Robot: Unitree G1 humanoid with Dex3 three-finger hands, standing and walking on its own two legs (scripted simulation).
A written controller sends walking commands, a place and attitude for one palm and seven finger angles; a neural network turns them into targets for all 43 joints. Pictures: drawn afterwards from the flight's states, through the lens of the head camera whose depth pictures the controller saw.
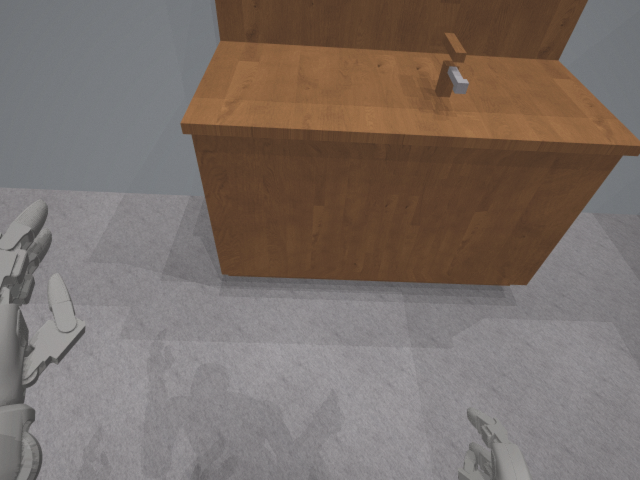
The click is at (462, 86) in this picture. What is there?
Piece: tap's lever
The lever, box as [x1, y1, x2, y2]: [453, 79, 468, 93]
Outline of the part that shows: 456,79 453,86 454,92 465,93 468,82 466,79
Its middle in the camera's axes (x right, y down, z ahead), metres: +0.35 -0.39 +0.98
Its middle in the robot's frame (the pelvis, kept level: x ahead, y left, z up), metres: +1.02 -0.29 +0.04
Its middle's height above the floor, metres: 0.82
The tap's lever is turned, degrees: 0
